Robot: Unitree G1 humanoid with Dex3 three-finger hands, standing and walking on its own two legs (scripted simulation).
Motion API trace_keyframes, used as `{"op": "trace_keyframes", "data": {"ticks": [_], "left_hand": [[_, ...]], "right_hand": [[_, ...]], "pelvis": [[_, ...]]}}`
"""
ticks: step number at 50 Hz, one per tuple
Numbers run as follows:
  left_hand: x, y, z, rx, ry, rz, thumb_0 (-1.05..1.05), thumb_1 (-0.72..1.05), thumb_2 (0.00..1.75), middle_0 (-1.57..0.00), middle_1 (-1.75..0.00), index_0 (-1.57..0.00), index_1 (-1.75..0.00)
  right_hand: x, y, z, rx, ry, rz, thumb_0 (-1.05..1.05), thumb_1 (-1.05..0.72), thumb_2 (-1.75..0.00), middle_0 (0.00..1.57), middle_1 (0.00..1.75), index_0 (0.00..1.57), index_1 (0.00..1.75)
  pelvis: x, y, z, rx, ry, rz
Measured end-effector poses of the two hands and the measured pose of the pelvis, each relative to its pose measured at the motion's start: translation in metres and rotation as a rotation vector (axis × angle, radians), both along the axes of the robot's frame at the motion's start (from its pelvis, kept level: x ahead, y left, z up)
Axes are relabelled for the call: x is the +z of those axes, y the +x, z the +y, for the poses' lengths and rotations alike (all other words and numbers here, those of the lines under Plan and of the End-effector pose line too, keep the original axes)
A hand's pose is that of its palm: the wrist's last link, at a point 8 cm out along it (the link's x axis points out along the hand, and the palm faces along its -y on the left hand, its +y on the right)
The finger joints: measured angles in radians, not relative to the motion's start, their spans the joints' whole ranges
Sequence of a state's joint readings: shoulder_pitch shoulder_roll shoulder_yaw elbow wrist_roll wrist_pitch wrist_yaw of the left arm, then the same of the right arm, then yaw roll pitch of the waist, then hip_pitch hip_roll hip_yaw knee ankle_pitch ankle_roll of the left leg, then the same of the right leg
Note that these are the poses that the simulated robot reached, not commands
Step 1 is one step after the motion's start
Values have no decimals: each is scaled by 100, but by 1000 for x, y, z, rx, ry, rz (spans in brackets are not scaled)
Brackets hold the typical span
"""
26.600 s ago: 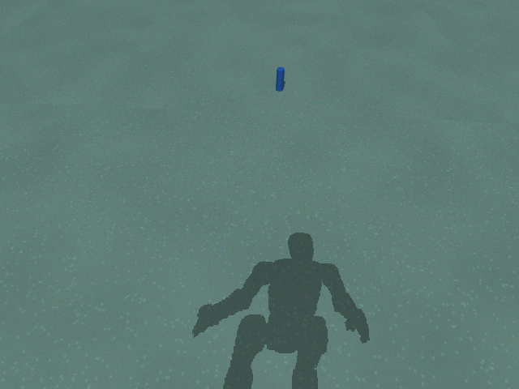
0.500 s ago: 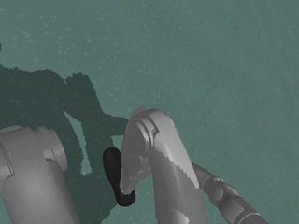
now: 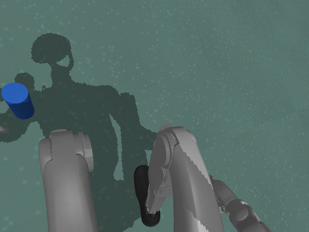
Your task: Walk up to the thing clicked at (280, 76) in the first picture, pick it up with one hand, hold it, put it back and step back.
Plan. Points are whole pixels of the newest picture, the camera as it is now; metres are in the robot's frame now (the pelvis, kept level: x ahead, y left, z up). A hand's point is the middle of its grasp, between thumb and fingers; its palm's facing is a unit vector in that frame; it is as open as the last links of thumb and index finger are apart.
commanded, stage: home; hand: left
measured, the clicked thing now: (20, 103) +0.42 +0.30 -0.23
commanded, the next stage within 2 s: none
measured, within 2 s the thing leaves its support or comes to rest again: neither
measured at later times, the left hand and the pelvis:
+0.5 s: hand out of the picture +0.26 +0.35 +0.05, palm faces +0.30 -0.82 -0.48, open 17.6 cm; pelvis +0.01 -0.02 +0.14, yaw +10 degrees
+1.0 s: hand out of the picture +0.23 +0.26 +0.27, palm faces +0.36 -0.86 -0.37, open 17.5 cm; pelvis +0.08 -0.01 +0.36, yaw +14 degrees
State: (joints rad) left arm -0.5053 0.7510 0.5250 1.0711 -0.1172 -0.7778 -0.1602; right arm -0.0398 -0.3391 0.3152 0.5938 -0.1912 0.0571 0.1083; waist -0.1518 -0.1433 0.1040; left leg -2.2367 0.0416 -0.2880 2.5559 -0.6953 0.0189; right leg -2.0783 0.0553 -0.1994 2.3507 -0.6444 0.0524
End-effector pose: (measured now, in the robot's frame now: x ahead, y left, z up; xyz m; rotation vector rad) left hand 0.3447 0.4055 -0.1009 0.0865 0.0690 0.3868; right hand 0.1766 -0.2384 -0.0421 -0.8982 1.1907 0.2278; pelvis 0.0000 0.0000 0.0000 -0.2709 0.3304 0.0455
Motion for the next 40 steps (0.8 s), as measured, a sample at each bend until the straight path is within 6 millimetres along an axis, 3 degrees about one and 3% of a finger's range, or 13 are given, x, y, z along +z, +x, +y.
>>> {"op": "trace_keyframes", "data": {"ticks": [6, 14, 17, 21, 28, 40], "left_hand": [[30, -24, 13, 20, 63, 189, -1, -54, 4, -8, -7, -8, -7], [120, -64, 52, 165, 225, 362, -1, -53, 6, -7, -6, -7, -7], [141, -82, 48, 191, 241, 459, -1, -53, 6, -6, -6, -6, -6], [159, -101, 19, 165, 223, 578, -1, -54, 5, -5, -5, -6, -6], [209, -118, -39, 134, 147, 668, -1, -57, 3, -6, -4, -6, -5], [326, -131, -76, 200, 63, 731, -1, -58, 3, -6, -4, -6, -5]], "right_hand": [[9, 21, 5, -117, 91, -97, 0, -93, -91, 21, 30, 21, 30], [12, 28, 3, -247, 204, -109, 0, -92, -91, 21, 30, 21, 30], [15, 28, 3, -295, 240, -94, 0, -91, -90, 21, 30, 21, 30], [30, 30, 5, -337, 278, -82, 0, -91, -90, 21, 30, 21, 30], [97, 50, 8, -366, 309, -150, 0, -90, -90, 21, 30, 21, 30], [239, 101, 11, -353, 345, -391, 0, -90, -90, 21, 30, 21, 30]], "pelvis": [[21, 1, -5, 24, 37, 70], [56, 4, -9, 55, 85, 176], [73, 6, -10, 64, 104, 210], [103, 9, -12, 74, 127, 238], [172, 21, -20, 94, 164, 235], [285, 56, -20, 134, 193, 133]]}}
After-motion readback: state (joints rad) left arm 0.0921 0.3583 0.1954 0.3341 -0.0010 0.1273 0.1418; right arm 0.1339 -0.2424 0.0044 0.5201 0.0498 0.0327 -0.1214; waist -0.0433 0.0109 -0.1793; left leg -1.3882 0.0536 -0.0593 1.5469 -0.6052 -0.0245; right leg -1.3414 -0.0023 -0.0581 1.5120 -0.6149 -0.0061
